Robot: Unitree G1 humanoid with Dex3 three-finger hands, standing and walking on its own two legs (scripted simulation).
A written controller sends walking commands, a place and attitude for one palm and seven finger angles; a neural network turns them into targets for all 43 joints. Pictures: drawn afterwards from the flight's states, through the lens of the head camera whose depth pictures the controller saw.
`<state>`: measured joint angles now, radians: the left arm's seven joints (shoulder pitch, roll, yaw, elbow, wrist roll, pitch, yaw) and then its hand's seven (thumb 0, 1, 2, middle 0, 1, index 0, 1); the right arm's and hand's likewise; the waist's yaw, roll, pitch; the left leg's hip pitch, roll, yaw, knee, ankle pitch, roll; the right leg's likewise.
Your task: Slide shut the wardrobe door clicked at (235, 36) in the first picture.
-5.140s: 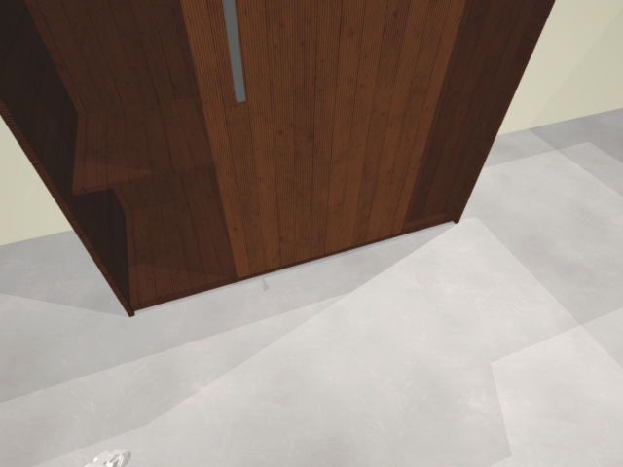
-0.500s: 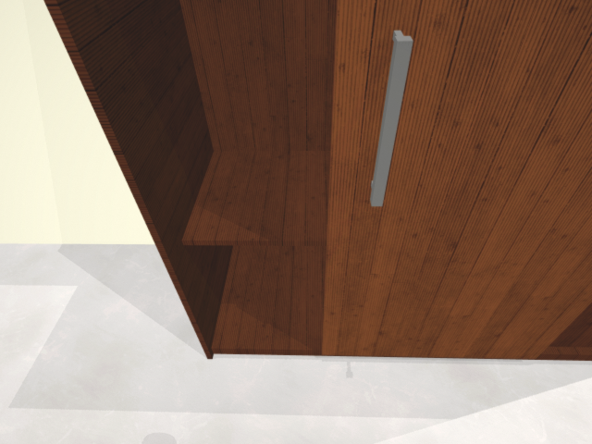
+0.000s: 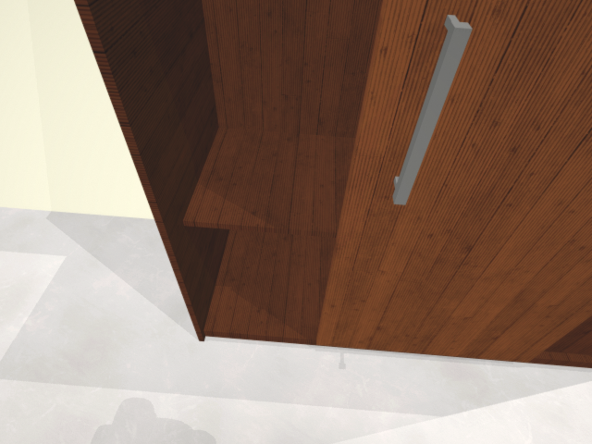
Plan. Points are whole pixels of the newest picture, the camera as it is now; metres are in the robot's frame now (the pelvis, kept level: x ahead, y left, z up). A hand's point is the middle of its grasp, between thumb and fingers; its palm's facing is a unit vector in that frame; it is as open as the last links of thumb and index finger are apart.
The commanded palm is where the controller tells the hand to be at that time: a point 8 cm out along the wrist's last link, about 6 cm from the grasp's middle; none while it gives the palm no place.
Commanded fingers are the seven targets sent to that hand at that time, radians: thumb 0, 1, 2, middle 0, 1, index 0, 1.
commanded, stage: come to a stop and stand still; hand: right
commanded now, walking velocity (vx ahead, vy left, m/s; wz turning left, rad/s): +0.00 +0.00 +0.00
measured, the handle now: (421, 123) +0.54 -0.15 +0.18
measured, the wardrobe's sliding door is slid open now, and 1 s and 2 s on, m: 0.39 0.39 0.39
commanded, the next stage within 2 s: look again from close up in 0.16 s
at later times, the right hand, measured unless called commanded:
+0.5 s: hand out of the picture +0.00 -0.17 -0.17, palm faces +0.02 +0.98 -0.19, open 7.3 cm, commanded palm none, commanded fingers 0.00 -0.90 -0.90 0.20 0.30 0.20 0.30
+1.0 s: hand out of the picture +0.00 -0.17 -0.17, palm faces +0.02 +0.98 -0.18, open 7.4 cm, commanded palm none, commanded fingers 0.00 -0.90 -0.90 0.20 0.30 0.20 0.30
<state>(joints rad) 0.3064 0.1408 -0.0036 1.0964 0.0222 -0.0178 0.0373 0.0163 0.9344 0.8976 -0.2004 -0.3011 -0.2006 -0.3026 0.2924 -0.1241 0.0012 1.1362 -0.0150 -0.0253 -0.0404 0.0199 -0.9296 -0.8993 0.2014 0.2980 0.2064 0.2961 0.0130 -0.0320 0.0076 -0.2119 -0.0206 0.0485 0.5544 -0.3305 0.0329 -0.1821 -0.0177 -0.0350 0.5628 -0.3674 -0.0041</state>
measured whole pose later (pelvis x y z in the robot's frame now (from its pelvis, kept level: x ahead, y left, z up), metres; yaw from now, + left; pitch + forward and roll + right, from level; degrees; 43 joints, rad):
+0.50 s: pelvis +0.00 +0.00 +0.01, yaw +0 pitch -1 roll +0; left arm 0.29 0.13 -0.02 1.13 0.02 -0.02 0.03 0.00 0.91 0.90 -0.20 -0.30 -0.20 -0.30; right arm 0.29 -0.15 0.00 1.11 -0.01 -0.02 -0.03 0.01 -0.91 -0.90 0.20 0.30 0.20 0.30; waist 0.00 0.00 0.02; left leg -0.19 -0.02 0.04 0.51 -0.31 0.04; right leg -0.14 -0.01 -0.04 0.48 -0.33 0.00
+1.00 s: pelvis +0.00 +0.00 +0.01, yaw +1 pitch -1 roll +0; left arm 0.30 0.12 -0.02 1.14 0.01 -0.02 0.03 0.00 0.91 0.90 -0.20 -0.30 -0.20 -0.30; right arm 0.30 -0.14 0.00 1.12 -0.01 -0.01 -0.03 0.01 -0.91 -0.90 0.20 0.30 0.20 0.30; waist 0.00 0.01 0.02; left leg -0.19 -0.01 0.03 0.50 -0.30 0.03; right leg -0.14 0.00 -0.05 0.47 -0.32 -0.01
